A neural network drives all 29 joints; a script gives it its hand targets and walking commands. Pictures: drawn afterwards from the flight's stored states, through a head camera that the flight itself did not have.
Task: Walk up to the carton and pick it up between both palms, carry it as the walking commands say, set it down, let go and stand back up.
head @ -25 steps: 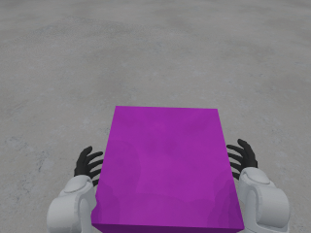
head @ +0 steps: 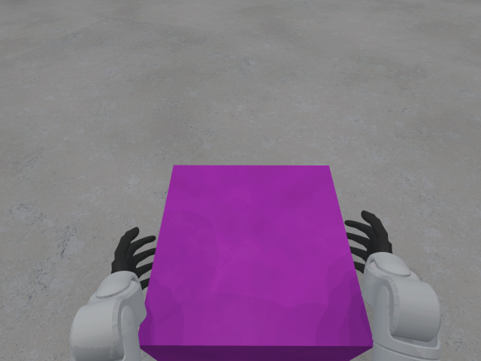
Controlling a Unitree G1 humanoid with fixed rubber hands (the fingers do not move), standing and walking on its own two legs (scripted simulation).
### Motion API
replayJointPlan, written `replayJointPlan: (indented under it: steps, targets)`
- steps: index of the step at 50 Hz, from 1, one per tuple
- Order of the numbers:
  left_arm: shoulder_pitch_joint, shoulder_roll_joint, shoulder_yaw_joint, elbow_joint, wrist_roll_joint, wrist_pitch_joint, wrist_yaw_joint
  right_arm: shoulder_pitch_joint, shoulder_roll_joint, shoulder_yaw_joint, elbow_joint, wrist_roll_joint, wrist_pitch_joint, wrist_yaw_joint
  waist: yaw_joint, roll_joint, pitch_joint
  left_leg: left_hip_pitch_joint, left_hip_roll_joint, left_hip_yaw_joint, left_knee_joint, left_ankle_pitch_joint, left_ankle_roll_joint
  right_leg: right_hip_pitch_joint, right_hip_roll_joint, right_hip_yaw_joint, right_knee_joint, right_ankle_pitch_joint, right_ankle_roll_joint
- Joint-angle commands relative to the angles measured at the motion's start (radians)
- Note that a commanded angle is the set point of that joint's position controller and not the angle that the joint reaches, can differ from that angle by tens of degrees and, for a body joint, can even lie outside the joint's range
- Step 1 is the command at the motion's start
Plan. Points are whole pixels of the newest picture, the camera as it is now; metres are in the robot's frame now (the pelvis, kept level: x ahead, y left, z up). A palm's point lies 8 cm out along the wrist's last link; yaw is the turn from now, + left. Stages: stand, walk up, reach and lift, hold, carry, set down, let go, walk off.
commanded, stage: carry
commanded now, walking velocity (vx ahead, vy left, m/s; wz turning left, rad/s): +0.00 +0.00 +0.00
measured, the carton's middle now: (251, 263) +0.30 +0.00 +0.01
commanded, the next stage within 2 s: none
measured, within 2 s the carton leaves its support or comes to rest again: neither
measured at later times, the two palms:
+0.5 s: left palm (81, 292) +0.23 +0.25 +0.07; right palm (325, 265) +0.25 -0.11 +0.08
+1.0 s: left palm (44, 301) +0.22 +0.30 +0.07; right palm (292, 286) +0.23 -0.06 +0.06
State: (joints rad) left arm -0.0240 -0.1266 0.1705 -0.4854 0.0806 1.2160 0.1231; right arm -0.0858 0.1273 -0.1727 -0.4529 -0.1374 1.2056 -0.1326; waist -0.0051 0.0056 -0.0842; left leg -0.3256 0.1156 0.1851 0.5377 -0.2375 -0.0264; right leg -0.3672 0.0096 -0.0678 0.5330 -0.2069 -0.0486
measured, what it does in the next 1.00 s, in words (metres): steps to the left: right foot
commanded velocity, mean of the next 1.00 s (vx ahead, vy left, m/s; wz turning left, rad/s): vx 0.00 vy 0.20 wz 0.00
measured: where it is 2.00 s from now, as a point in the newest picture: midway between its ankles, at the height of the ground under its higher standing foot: outside the picture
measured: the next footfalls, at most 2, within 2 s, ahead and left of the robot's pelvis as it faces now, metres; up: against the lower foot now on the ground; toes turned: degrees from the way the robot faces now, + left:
right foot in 0.94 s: +0.03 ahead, -0.02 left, +0.00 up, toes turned -9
left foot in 1.18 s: +0.04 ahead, +0.29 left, +0.00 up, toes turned +9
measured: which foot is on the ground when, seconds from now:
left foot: down 0.00-0.98, up 1.00-1.00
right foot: down 0.00-0.78, up 0.80-0.92, down 0.94-1.00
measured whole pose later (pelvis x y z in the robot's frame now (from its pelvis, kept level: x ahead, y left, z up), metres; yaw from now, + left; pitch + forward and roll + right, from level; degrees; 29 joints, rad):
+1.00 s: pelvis -0.02 +0.12 -0.03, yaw +1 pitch +3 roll -1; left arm -0.01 -0.13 0.16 -0.50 0.07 1.19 0.12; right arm -0.06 0.13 -0.17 -0.50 -0.13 1.20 -0.13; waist 0.00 0.07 -0.07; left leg -0.49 -0.02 0.25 0.81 -0.41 0.10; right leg -0.42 -0.11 -0.13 0.77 -0.38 0.03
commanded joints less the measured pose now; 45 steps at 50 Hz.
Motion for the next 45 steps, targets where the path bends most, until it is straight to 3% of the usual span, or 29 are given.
replayJointPlan:
  steps: [1, 2, 3, 4, 8, 9, 11, 14, 15, 16, 17, 19, 22, 27, 29, 30, 31, 33, 34, 36, 38, 39, 40, 41, 42, 44, 45]
  targets:
    - [-0.564, -0.86, -0.809, -0.15, -0.398, -0.021, -0.242, -0.433, 0.88, 0.815, -0.098, 0.439, 0.006, 0.264, -0.004, -0.025, -0.254, 0.111, 0.044, -0.071, -0.071, -0.008, 0.015, 0.093, -0.13, 0.121, -0.116, 0.183, -0.019]
    - [-0.585, -0.867, -0.812, -0.151, -0.403, -0.025, -0.244, -0.431, 0.876, 0.806, -0.087, 0.432, 0.004, 0.263, -0.005, -0.031, -0.252, 0.106, 0.038, -0.067, -0.071, -0.005, 0.019, 0.09, -0.136, 0.12, -0.107, 0.176, -0.019]
    - [-0.581, -0.868, -0.812, -0.146, -0.396, -0.024, -0.242, -0.435, 0.876, 0.809, -0.089, 0.434, 0.005, 0.264, -0.003, -0.002, -0.242, 0.084, 0.031, -0.062, -0.069, -0.023, 0.021, 0.092, -0.146, 0.126, -0.114, 0.134, -0.017]
    - [-0.598, -0.865, -0.814, -0.163, -0.397, -0.027, -0.239, -0.43, 0.878, 0.813, -0.084, 0.434, 0.006, 0.267, -0.005, -0.02, -0.233, 0.083, 0.028, -0.059, -0.064, -0.012, 0.025, 0.087, -0.157, 0.133, -0.099, 0.162, -0.022]
    - [-0.574, -0.849, -0.792, -0.133, -0.384, -0.022, -0.243, -0.442, 0.872, 0.82, -0.086, 0.436, 0.01, 0.264, 0.0, -0.099, -0.229, 0.018, 0.004, -0.045, -0.001, -0.095, 0.014, 0.097, -0.22, 0.201, -0.133, 0.076, -0.029]
    - [-0.585, -0.852, -0.798, -0.146, -0.384, -0.022, -0.242, -0.442, 0.871, 0.823, -0.087, 0.435, 0.01, 0.266, 0.001, -0.076, -0.211, 0.003, -0.001, -0.036, 0.019, -0.119, 0.012, 0.085, -0.235, 0.213, -0.141, 0.057, -0.027]
    - [-0.546, -0.838, -0.779, -0.122, -0.374, -0.016, -0.241, -0.424, 0.868, 0.83, -0.076, 0.439, 0.016, 0.267, 0.003, -0.113, -0.218, -0.012, -0.013, -0.043, 0.029, -0.136, 0.007, 0.086, -0.277, 0.259, -0.146, 0.068, -0.031]
    - [-0.556, -0.855, -0.784, -0.138, -0.375, -0.021, -0.241, -0.463, 0.877, 0.843, -0.105, 0.451, 0.011, 0.27, 0.005, -0.164, -0.247, -0.022, -0.028, -0.047, 0.047, -0.16, 0.014, 0.094, -0.294, 0.267, -0.121, 0.096, -0.04]
    - [-0.548, -0.851, -0.787, -0.137, -0.376, -0.017, -0.242, -0.456, 0.873, 0.838, -0.098, 0.448, 0.015, 0.271, 0.005, -0.139, -0.232, -0.015, -0.031, -0.045, 0.037, -0.142, 0.02, 0.069, -0.287, 0.246, -0.107, 0.115, -0.032]
    - [-0.555, -0.84, -0.784, -0.154, -0.378, -0.017, -0.238, -0.435, 0.873, 0.838, -0.081, 0.443, 0.019, 0.269, 0.004, -0.161, -0.205, -0.009, -0.028, -0.041, 0.014, -0.116, 0.021, 0.046, -0.28, 0.227, -0.085, 0.143, -0.029]
    - [-0.584, -0.84, -0.797, -0.173, -0.386, -0.02, -0.238, -0.437, 0.871, 0.825, -0.076, 0.436, 0.014, 0.267, 0.001, -0.119, -0.209, 0.01, -0.027, -0.043, -0.022, -0.067, 0.033, 0.045, -0.26, 0.19, -0.041, 0.2, -0.018]
    - [-0.6, -0.858, -0.819, -0.202, -0.4, -0.018, -0.241, -0.427, 0.89, 0.816, -0.086, 0.437, 0.01, 0.267, 0.004, -0.028, -0.216, 0.025, 0.002, -0.059, -0.022, 0.008, 0.054, 0.004, -0.232, 0.129, 0.02, 0.133, 0.016]
    - [-0.558, -0.865, -0.825, -0.194, -0.397, -0.018, -0.24, -0.401, 0.881, 0.809, -0.087, 0.433, 0.009, 0.269, 0.014, 0.071, -0.248, 0.05, 0.081, -0.14, -0.068, 0.156, 0.103, -0.007, -0.152, 0.047, 0.103, 0.003, 0.048]
    - [-0.57, -0.906, -0.84, -0.194, -0.421, -0.024, -0.254, -0.445, 0.907, 0.821, -0.141, 0.448, -0.002, 0.271, 0.015, 0.084, -0.254, 0.063, 0.108, -0.161, -0.084, 0.201, 0.137, -0.025, -0.115, -0.011, 0.169, -0.06, 0.059]
    - [-0.575, -0.879, -0.859, -0.239, -0.433, -0.03, -0.255, -0.376, 0.887, 0.809, -0.124, 0.429, 0.0, 0.269, 0.012, 0.053, -0.249, 0.059, 0.106, -0.16, -0.077, 0.149, 0.138, -0.024, -0.127, -0.004, 0.156, -0.06, 0.052]
    - [-0.581, -0.885, -0.859, -0.223, -0.438, -0.029, -0.259, -0.381, 0.88, 0.8, -0.11, 0.42, -0.001, 0.267, 0.011, 0.068, -0.247, 0.062, 0.103, -0.158, -0.075, 0.196, 0.137, -0.025, -0.134, -0.003, 0.171, -0.048, 0.058]
    - [-0.545, -0.881, -0.84, -0.194, -0.43, -0.025, -0.26, -0.396, 0.887, 0.814, -0.119, 0.432, 0.002, 0.267, 0.017, 0.03, -0.242, 0.036, 0.103, -0.16, -0.062, 0.165, 0.142, -0.012, -0.123, -0.012, 0.15, -0.056, 0.056]
    - [-0.563, -0.89, -0.854, -0.204, -0.44, -0.029, -0.262, -0.417, 0.871, 0.812, -0.149, 0.425, -0.005, 0.261, 0.014, 0.023, -0.242, 0.026, 0.078, -0.131, -0.047, 0.101, 0.126, -0.001, -0.149, 0.007, 0.13, -0.003, 0.05]
    - [-0.532, -0.876, -0.84, -0.181, -0.435, -0.028, -0.263, -0.402, 0.862, 0.815, -0.14, 0.424, -0.002, 0.259, 0.014, -0.019, -0.241, 0.028, 0.075, -0.135, -0.054, 0.1, 0.123, -0.01, -0.15, 0.01, 0.143, -0.006, 0.047]
    - [-0.527, -0.869, -0.844, -0.188, -0.44, -0.027, -0.263, -0.364, 0.864, 0.806, -0.11, 0.417, 0.002, 0.258, 0.011, -0.009, -0.261, 0.064, 0.085, -0.152, -0.032, 0.163, 0.134, -0.013, -0.161, 0.016, 0.16, 0.018, 0.053]
    - [-0.593, -0.89, -0.873, -0.241, -0.451, -0.035, -0.263, -0.396, 0.883, 0.81, -0.134, 0.428, -0.005, 0.268, 0.005, 0.099, -0.232, 0.084, 0.127, -0.227, -0.117, 0.225, 0.158, -0.094, -0.119, -0.036, 0.264, -0.171, 0.067]
    - [-0.589, -0.873, -0.862, -0.232, -0.447, -0.029, -0.261, -0.349, 0.881, 0.8, -0.098, 0.421, 0.003, 0.268, -0.003, 0.128, -0.234, 0.108, 0.169, -0.272, -0.132, 0.246, 0.189, -0.132, -0.098, -0.05, 0.355, -0.282, 0.072]
    - [-0.555, -0.88, -0.847, -0.192, -0.432, -0.026, -0.263, -0.399, 0.879, 0.814, -0.13, 0.432, 0.001, 0.266, -0.004, 0.114, -0.235, 0.08, 0.196, -0.28, -0.153, 0.226, 0.212, -0.126, -0.102, -0.042, 0.431, -0.308, 0.068]
    - [-0.542, -0.872, -0.85, -0.202, -0.426, -0.024, -0.26, -0.37, 0.869, 0.811, -0.125, 0.43, 0.002, 0.268, -0.002, 0.124, -0.222, 0.066, 0.188, -0.268, -0.156, 0.228, 0.212, -0.136, -0.109, -0.043, 0.488, -0.302, 0.072]
    - [-0.553, -0.871, -0.847, -0.207, -0.425, -0.023, -0.264, -0.39, 0.879, 0.823, -0.131, 0.437, 0.0, 0.27, 0.001, 0.09, -0.208, 0.03, 0.171, -0.248, -0.158, 0.188, 0.207, -0.114, -0.116, -0.044, 0.481, -0.293, 0.068]
    - [-0.556, -0.875, -0.841, -0.194, -0.434, -0.022, -0.269, -0.404, 0.875, 0.821, -0.127, 0.429, 0.002, 0.261, 0.006, 0.076, -0.219, -0.002, 0.128, -0.192, -0.13, 0.198, 0.192, -0.058, -0.118, -0.047, 0.355, -0.283, 0.06]
    - [-0.517, -0.852, -0.832, -0.177, -0.425, -0.016, -0.267, -0.372, 0.856, 0.816, -0.114, 0.422, 0.005, 0.258, 0.007, 0.095, -0.237, 0.019, 0.131, -0.18, -0.104, 0.251, 0.194, -0.019, -0.105, -0.068, 0.271, -0.267, 0.056]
